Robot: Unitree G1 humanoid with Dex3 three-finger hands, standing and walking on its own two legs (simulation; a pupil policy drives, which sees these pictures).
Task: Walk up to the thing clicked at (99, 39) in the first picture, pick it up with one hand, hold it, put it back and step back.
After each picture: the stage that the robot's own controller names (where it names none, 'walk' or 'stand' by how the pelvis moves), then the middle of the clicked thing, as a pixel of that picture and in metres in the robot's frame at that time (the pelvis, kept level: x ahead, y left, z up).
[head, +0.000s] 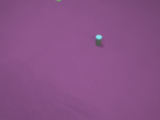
stand; (98, 40) +1.40 -0.16 -0.72
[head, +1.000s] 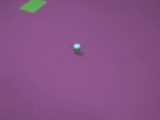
walk; (77, 49) +1.26 +0.16 -0.70
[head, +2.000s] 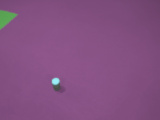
walk; (56, 84) +0.77 +0.28 -0.70
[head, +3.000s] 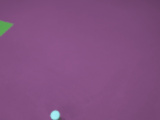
walk; (55, 117) +0.47 +0.20 -0.70
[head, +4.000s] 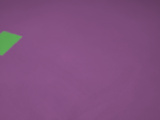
stand; out of the picture +0.38 +0.19 -0.72
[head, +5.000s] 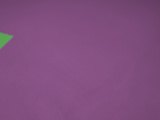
stand; out of the picture +0.34 +0.21 -0.71
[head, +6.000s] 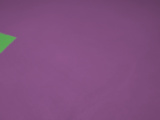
stand; out of the picture +0.36 +0.20 -0.72
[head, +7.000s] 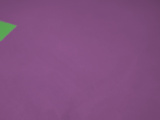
stand; out of the picture +0.38 +0.20 -0.72
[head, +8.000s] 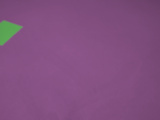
stand; out of the picture +0.37 +0.18 -0.72
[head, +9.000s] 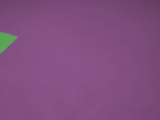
stand; out of the picture +0.34 +0.20 -0.72
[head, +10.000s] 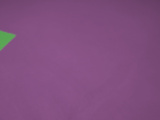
stand; out of the picture +0.33 +0.21 -0.73
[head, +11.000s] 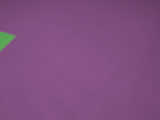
stand; out of the picture +0.33 +0.21 -0.73
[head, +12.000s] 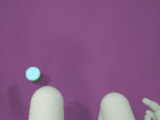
go down; (34, 75) +0.39 +0.25 -0.41
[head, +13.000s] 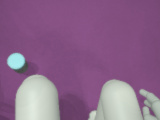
go down; (18, 63) +0.39 +0.29 -0.31
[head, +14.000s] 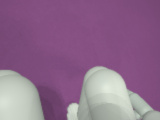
close in; out of the picture +0.36 +0.32 -0.23
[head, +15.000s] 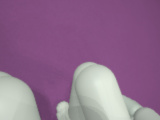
close; out of the picture +0.35 +0.33 -0.21
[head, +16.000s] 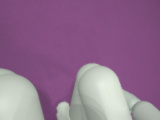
lift; out of the picture +0.33 +0.32 -0.21
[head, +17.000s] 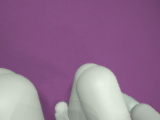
lift; out of the picture +0.32 +0.32 -0.21
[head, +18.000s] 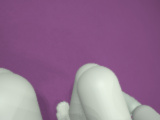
lift; out of the picture +0.31 +0.33 -0.20
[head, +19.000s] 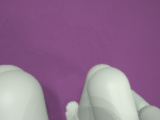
lift; out of the picture +0.26 +0.39 -0.20
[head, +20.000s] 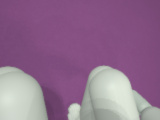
lift; out of the picture +0.27 +0.38 -0.19
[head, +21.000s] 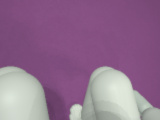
lift; out of the picture +0.26 +0.40 -0.18
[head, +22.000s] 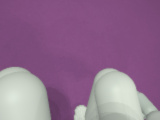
lift; out of the picture +0.25 +0.42 -0.16
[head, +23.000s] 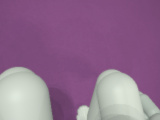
lift; out of the picture +0.26 +0.44 -0.14
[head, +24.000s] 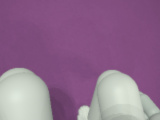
lift; out of the picture +0.27 +0.43 -0.14
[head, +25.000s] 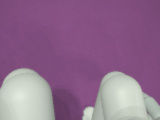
stand; out of the picture +0.18 +0.35 -0.26
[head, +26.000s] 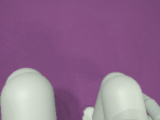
stand; out of the picture +0.19 +0.35 -0.26
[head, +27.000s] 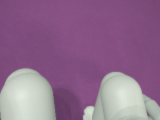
lift; out of the picture +0.19 +0.34 -0.26
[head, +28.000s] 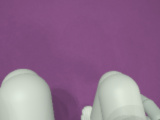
lift; out of the picture +0.20 +0.33 -0.26
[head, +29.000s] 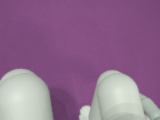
lift; out of the picture +0.21 +0.32 -0.25
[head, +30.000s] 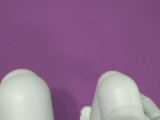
lift; out of the picture +0.22 +0.31 -0.25
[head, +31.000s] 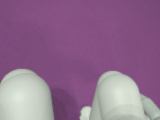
stand; out of the picture +0.23 +0.29 -0.25
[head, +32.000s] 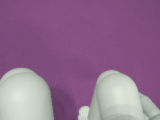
stand; out of the picture +0.25 +0.27 -0.25
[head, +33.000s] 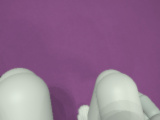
stand; out of the picture +0.26 +0.25 -0.25
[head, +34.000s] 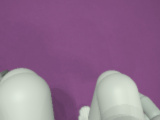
stand; (9, 87) +0.28 +0.23 -0.25
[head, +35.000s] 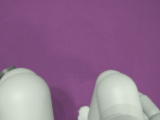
stand; (15, 83) +0.30 +0.21 -0.25
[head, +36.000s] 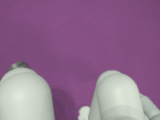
stand; (23, 77) +0.33 +0.19 -0.25
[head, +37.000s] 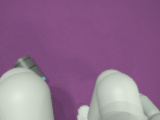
stand; (29, 71) +0.35 +0.16 -0.25
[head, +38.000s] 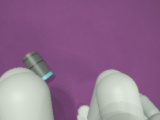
stand; (37, 66) +0.37 +0.14 -0.24
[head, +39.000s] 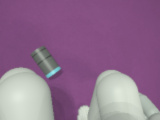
stand; (45, 61) +0.40 +0.11 -0.25
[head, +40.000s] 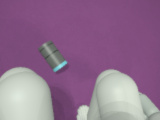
stand; (52, 56) +0.42 +0.08 -0.24
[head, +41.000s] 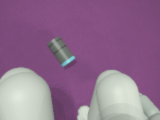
stand; (61, 51) +0.46 +0.05 -0.24
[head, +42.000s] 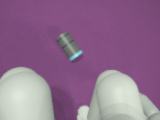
stand; (69, 46) +0.49 +0.02 -0.24
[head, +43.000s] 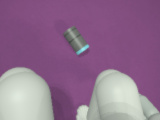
stand; (76, 40) +0.52 -0.02 -0.24
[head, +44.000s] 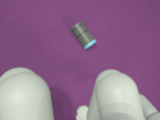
stand; (83, 35) +0.55 -0.05 -0.24
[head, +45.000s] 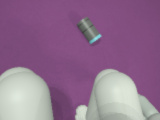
stand; (89, 30) +0.59 -0.09 -0.24
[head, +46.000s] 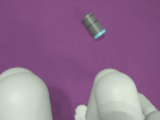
stand; (93, 25) +0.62 -0.12 -0.24
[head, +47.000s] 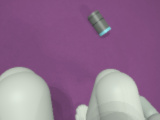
stand; (99, 23) +0.64 -0.14 -0.24
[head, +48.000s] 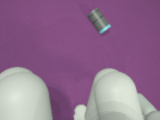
stand; (99, 21) +0.66 -0.15 -0.24
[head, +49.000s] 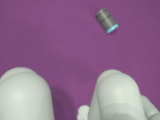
stand; (106, 20) +0.67 -0.17 -0.24
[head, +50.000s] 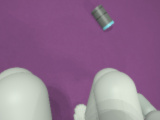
stand; (102, 17) +0.68 -0.17 -0.24
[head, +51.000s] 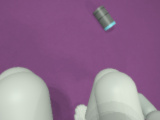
stand; (104, 18) +0.69 -0.18 -0.24
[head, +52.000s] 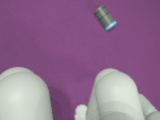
stand; (105, 17) +0.69 -0.18 -0.24
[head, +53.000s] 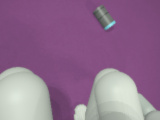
stand; (104, 17) +0.69 -0.18 -0.24
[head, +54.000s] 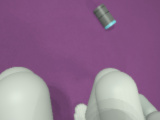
stand; (104, 16) +0.69 -0.18 -0.24
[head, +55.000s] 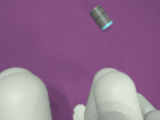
stand; (101, 17) +0.69 -0.18 -0.24
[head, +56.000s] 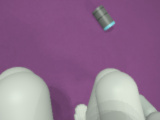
stand; (103, 18) +0.68 -0.17 -0.24
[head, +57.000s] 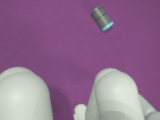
stand; (101, 18) +0.68 -0.17 -0.24
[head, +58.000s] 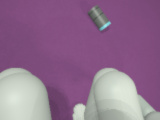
stand; (99, 18) +0.67 -0.16 -0.24
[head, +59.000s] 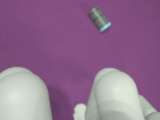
lift; (99, 19) +0.67 -0.16 -0.24
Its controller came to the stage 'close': yes
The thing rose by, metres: 0.09
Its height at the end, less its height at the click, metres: -0.02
